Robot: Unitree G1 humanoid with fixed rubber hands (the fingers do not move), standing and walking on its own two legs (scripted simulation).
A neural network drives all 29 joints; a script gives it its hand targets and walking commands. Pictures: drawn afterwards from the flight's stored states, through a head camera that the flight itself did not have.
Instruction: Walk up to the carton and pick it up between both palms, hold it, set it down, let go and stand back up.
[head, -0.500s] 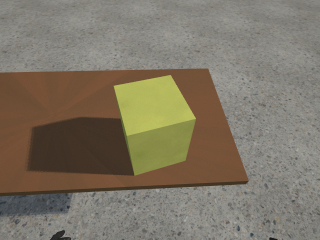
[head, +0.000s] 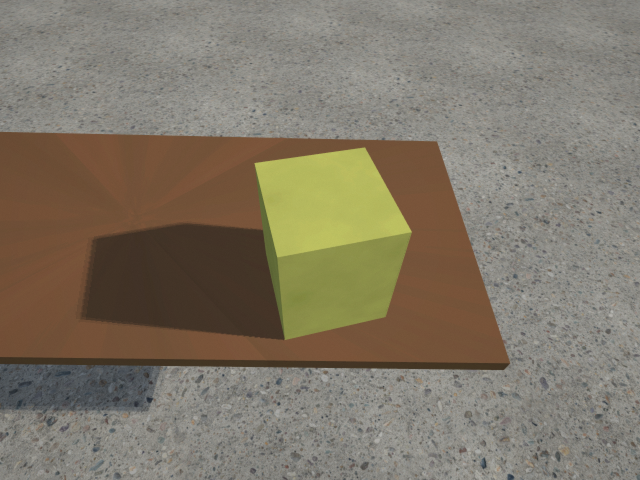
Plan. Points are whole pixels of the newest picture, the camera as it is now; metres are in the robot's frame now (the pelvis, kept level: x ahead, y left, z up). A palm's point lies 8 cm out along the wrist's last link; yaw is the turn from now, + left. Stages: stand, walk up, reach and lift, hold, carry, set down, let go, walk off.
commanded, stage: walk up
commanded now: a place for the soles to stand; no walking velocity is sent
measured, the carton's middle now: (324, 245) +0.51 -0.01 -0.08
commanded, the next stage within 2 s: reach and lift in 0.38 s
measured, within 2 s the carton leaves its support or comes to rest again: neither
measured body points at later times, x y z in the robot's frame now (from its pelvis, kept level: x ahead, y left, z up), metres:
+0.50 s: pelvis -0.02 +0.00 -0.02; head +0.02 +0.01 +0.43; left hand +0.10 +0.30 -0.15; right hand +0.10 -0.30 -0.13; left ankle -0.01 +0.13 -0.74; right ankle -0.01 -0.10 -0.74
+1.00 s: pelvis -0.04 -0.02 -0.01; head -0.01 +0.00 +0.43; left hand +0.12 +0.24 -0.12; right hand +0.10 -0.29 -0.11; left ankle -0.02 +0.13 -0.74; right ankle -0.01 -0.10 -0.74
